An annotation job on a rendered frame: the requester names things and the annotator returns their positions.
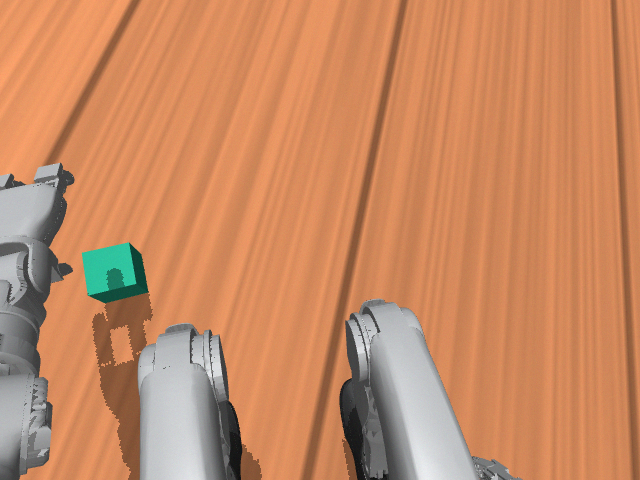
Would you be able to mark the left robot foot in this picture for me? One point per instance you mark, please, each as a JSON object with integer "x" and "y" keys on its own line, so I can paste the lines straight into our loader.
{"x": 235, "y": 442}

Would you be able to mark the left robot arm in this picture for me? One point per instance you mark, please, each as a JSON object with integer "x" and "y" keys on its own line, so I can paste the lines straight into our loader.
{"x": 25, "y": 414}

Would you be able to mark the right robot hand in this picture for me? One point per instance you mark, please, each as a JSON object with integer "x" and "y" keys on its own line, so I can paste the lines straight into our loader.
{"x": 492, "y": 470}

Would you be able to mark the cube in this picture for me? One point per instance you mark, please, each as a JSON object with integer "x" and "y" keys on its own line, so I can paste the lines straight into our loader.
{"x": 114, "y": 273}

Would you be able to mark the left robot hand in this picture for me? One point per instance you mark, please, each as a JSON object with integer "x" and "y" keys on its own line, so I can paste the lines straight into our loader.
{"x": 36, "y": 210}

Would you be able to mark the right robot foot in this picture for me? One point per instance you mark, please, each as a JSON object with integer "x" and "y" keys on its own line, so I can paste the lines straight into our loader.
{"x": 353, "y": 430}

